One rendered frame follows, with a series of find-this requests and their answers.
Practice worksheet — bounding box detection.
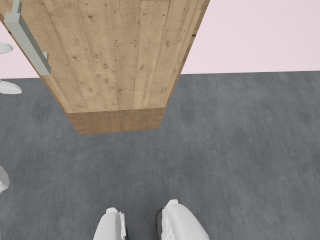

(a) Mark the cupboard door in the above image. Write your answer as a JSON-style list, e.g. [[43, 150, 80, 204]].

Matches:
[[0, 0, 205, 114]]

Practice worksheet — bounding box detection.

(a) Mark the robot right shin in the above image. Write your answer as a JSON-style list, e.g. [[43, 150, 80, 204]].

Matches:
[[161, 199, 178, 240]]

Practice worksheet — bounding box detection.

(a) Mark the left robot upper arm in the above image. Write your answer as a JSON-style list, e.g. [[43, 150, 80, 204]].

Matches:
[[0, 166, 10, 239]]

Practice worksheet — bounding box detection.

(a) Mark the handle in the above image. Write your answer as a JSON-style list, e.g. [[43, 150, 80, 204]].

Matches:
[[4, 0, 51, 75]]

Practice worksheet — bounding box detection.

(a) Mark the right robot thigh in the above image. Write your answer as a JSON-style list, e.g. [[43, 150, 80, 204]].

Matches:
[[162, 203, 210, 240]]

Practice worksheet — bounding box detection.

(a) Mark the robot left hand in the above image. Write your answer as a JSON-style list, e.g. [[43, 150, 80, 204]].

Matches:
[[0, 42, 23, 94]]

